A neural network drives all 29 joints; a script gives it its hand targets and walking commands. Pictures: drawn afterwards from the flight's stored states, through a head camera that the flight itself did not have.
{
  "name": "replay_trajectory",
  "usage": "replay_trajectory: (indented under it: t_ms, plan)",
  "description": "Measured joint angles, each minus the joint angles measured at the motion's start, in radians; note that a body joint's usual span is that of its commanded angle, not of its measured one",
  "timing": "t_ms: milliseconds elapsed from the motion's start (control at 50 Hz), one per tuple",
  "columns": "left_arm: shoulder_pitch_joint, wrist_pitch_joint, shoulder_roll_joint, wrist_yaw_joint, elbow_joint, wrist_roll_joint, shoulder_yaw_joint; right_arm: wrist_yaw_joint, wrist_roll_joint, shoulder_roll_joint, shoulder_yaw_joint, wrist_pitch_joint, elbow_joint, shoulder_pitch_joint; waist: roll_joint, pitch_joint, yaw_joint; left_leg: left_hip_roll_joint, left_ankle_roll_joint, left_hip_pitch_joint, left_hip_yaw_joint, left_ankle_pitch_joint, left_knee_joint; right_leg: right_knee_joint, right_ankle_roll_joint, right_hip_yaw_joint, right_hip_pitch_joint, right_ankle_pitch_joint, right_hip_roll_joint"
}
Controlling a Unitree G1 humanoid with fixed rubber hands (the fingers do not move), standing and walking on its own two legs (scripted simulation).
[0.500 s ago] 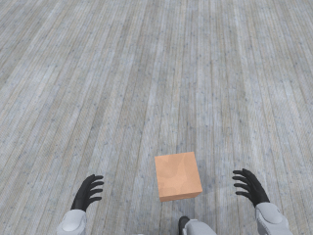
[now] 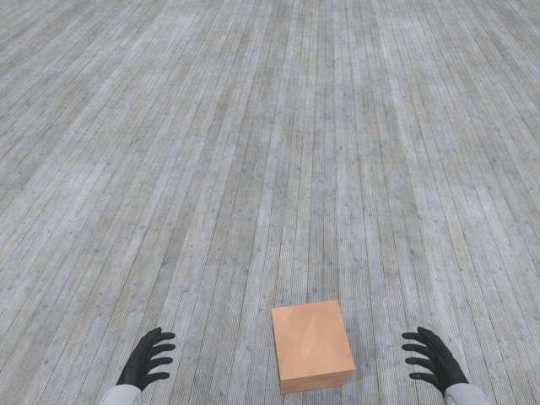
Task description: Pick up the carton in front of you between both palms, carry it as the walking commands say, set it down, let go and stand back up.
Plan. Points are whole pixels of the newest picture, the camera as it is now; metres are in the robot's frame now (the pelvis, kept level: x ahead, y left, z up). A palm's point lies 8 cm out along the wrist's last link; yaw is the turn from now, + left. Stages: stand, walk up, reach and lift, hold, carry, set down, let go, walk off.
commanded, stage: let go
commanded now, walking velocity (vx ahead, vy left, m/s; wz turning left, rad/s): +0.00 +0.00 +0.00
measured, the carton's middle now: (308, 348) +0.36 -0.08 -0.65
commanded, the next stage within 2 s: stand in 0.02 s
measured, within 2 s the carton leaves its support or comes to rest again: neither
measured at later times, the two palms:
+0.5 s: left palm out of the picture +0.10 +0.25 -0.14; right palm out of the picture +0.11 -0.25 -0.11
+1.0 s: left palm out of the picture +0.04 +0.25 -0.16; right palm out of the picture +0.01 -0.23 -0.13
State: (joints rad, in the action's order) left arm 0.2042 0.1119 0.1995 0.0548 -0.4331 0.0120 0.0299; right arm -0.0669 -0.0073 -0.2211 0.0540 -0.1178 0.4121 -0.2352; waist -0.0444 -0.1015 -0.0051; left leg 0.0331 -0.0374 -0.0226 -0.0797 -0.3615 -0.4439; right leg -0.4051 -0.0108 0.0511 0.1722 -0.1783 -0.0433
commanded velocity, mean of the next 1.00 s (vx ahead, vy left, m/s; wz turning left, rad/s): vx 0.00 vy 0.00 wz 0.00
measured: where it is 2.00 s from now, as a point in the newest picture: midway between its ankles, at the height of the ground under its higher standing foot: outside the picture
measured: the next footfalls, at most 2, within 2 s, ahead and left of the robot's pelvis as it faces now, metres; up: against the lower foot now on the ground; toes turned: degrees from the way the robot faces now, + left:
none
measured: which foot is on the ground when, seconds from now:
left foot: down 0.00-1.00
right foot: down 0.00-1.00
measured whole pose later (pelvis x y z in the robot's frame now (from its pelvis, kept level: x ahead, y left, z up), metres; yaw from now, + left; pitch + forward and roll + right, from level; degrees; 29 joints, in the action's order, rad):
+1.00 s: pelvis +0.03 +0.01 -0.01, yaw -2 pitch +0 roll -1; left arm 0.32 0.02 0.22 -0.04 -1.05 0.02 -0.02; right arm 0.05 -0.01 -0.20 -0.02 0.00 0.87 -0.46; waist 0.00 0.03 0.01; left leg 0.05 -0.06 -0.07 -0.04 -0.45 -0.52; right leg -0.58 -0.02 0.08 0.28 -0.31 -0.04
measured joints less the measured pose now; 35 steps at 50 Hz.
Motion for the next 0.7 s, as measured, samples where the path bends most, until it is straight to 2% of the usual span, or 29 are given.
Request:
replay_trajectory:
  t_ms: [40, 120, 240, 360, 700]
  plan:
    - [0.004, -0.007, 0.006, -0.017, -0.014, 0.005, -0.006, 0.014, -0.004, -0.002, -0.003, 0.03, 0.023, -0.006, 0.003, 0.018, 0.003, 0.0, 0.003, -0.017, -0.006, -0.005, -0.013, -0.011, 0.001, -0.007, 0.015, -0.006, 0.001]
    - [0.043, -0.104, 0.04, -0.06, -0.154, 0.028, -0.003, 0.064, -0.041, -0.017, -0.017, 0.104, 0.122, -0.036, 0.03, 0.102, 0.009, 0.004, 0.005, -0.081, -0.006, -0.035, -0.054, -0.079, -0.001, -0.008, 0.092, -0.05, 0.001]
    - [0.088, -0.166, 0.057, -0.062, -0.306, 0.021, -0.003, 0.085, -0.022, -0.035, -0.024, 0.16, 0.205, -0.089, 0.049, 0.159, 0.011, 0.002, 0.002, -0.121, 0.0, -0.072, -0.093, -0.138, 0.005, -0.005, 0.145, -0.094, -0.004]
    - [0.108, -0.163, 0.053, -0.069, -0.382, 0.015, -0.015, 0.098, -0.009, -0.032, -0.038, 0.155, 0.226, -0.118, 0.052, 0.185, 0.015, 0.007, -0.005, -0.128, 0.005, -0.1, -0.116, -0.181, 0.003, 0.0, 0.162, -0.132, -0.003]
    - [0.109, -0.116, 0.051, -0.088, -0.499, 0.008, -0.031, 0.117, 0.0, -0.006, -0.063, 0.129, 0.317, -0.18, 0.049, 0.168, 0.014, 0.021, -0.022, -0.093, 0.026, -0.115, -0.112, -0.212, -0.006, 0.021, 0.148, -0.161, 0.006]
